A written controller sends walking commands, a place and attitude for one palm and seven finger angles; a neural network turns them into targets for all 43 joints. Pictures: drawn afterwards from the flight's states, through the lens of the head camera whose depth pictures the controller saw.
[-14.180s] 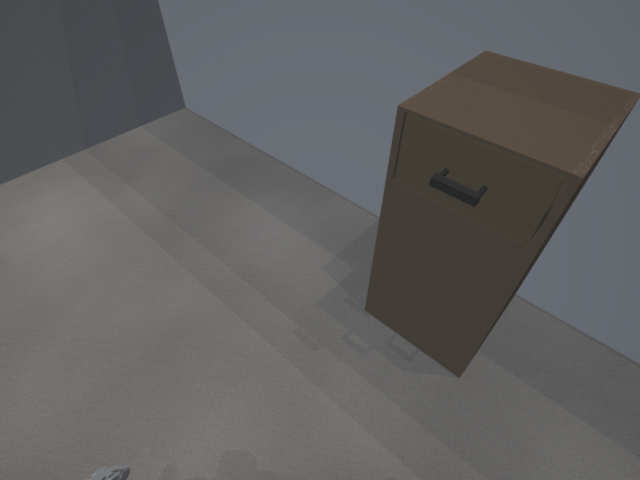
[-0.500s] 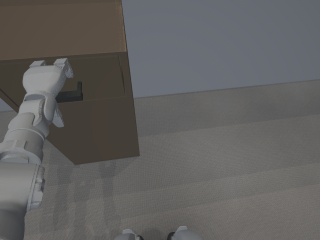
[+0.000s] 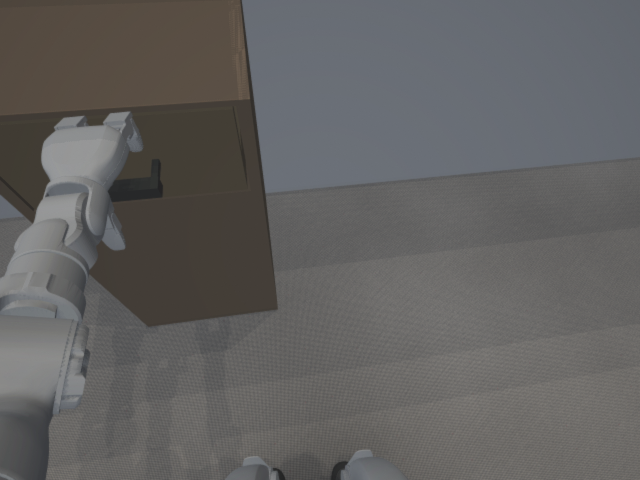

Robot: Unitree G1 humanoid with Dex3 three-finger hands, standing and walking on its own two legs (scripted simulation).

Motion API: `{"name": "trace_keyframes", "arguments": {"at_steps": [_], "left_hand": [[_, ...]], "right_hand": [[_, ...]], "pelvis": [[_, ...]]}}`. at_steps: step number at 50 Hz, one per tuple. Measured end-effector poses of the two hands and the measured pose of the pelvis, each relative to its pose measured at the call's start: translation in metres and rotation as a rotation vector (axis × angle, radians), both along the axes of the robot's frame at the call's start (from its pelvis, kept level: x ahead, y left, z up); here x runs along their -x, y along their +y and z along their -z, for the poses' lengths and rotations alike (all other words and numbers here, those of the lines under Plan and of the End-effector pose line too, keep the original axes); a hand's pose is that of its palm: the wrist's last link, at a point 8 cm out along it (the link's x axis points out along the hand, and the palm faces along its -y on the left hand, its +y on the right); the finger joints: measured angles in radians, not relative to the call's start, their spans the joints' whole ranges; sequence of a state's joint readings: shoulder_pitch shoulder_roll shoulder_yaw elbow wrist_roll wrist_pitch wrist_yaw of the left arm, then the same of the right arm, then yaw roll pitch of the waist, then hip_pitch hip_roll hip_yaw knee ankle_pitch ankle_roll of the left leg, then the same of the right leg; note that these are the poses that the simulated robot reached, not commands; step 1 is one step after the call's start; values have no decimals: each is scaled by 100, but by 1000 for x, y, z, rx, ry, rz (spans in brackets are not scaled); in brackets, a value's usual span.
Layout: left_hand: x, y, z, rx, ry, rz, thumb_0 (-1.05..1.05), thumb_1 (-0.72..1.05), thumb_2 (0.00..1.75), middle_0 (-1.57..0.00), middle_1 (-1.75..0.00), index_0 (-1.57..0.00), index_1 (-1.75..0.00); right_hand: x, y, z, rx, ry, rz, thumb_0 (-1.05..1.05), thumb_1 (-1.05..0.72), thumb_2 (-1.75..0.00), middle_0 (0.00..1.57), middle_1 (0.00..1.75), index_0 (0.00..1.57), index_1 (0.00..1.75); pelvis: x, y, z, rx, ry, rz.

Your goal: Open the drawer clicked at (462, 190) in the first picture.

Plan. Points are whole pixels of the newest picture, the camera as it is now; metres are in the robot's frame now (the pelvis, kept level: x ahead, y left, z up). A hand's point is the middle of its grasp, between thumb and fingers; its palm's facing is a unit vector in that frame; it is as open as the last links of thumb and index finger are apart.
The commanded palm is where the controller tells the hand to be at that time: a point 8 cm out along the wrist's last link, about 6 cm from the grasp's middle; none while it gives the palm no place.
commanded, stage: move the hooked fingers above the handle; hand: left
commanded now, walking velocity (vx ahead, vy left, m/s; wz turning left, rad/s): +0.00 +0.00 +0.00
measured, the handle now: (122, 179) +0.54 +0.25 -0.01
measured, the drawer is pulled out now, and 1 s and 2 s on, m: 0.00 0.00 0.00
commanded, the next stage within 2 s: lower the fingers behind the handle in 0.98 s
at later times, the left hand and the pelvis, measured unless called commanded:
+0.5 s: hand (108, 182) +0.50 +0.24 +0.04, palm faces -0.06 -0.03 -1.00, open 13.6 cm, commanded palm +0.50 +0.24 +0.09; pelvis +0.00 +0.00 +0.00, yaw +0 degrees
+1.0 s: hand (108, 181) +0.50 +0.24 +0.04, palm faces -0.07 -0.03 -1.00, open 13.5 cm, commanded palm +0.50 +0.23 +0.10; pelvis +0.02 +0.00 +0.01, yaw +1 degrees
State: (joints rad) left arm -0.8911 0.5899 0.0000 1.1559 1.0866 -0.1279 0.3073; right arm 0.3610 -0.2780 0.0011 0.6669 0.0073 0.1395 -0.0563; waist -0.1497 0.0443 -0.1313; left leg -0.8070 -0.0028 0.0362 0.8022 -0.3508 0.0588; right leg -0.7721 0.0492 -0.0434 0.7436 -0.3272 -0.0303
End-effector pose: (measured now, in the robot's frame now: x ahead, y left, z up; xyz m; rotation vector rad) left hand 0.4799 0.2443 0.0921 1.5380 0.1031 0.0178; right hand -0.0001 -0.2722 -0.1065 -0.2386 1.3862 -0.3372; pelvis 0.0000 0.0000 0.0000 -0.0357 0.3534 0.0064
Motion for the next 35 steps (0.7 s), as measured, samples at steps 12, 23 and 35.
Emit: {"name": "trace_keyframes", "arguments": {"at_steps": [12, 23, 35], "left_hand": [[0, -1, -1, -6, 3, -9, 0, -49, 31, -34, -121, -35, -121], [0, 0, -2, -5, 11, -7, 0, -49, 31, -33, -121, -36, -120], [0, -1, -1, -7, -1, -11, 0, -49, 31, -34, -122, -37, -121]], "right_hand": [[8, 1, 0, -5, 10, 2, 0, -90, -90, 20, 30, 20, 30], [10, 3, -1, -7, 7, 11, 0, -90, -90, 20, 30, 20, 30], [-1, 7, 1, -27, 10, -3, 0, -90, -90, 20, 30, 20, 30]], "pelvis": [[2, -1, 0, 2, 1, -5], [-1, 1, -1, 3, -4, 0], [-8, 3, -3, 3, -7, -9]]}}
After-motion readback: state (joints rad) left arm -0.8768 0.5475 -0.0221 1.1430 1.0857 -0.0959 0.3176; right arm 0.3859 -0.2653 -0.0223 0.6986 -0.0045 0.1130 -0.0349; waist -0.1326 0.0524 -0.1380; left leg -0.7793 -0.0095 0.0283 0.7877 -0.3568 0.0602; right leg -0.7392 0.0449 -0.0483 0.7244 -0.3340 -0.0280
